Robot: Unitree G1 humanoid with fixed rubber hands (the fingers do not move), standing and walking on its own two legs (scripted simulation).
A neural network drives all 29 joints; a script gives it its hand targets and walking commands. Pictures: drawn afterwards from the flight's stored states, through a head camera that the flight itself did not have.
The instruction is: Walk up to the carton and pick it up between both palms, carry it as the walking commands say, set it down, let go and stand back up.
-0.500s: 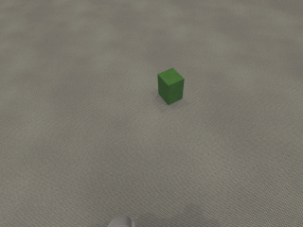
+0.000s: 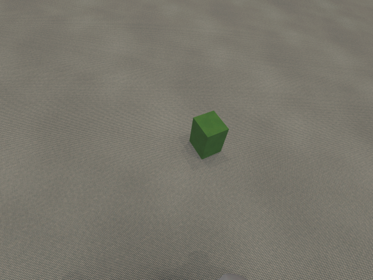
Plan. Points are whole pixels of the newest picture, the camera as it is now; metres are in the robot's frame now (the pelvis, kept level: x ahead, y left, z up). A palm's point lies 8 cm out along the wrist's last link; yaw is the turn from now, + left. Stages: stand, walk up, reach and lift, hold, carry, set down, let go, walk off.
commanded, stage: walk up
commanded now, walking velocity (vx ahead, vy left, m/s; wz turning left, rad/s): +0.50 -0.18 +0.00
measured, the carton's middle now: (207, 135) +1.00 -0.15 -0.66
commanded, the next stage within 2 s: none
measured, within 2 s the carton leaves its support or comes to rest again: neither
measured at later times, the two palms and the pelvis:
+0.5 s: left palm (135, 188) +0.35 +0.16 -0.13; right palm (315, 255) +0.21 -0.33 -0.15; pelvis +0.24 -0.09 -0.01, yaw +1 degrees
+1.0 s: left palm (121, 177) +0.40 +0.21 -0.16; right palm (267, 138) +0.57 -0.26 -0.12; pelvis +0.46 -0.03 -0.01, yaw +0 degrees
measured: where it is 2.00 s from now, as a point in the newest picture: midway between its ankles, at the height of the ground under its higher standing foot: (193, 206)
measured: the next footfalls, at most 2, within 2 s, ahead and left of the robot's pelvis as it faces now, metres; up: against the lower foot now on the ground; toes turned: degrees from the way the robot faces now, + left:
right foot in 0.40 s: +0.35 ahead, -0.21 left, +0.00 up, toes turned -8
left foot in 0.90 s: +0.60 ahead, +0.06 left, +0.00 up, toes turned +5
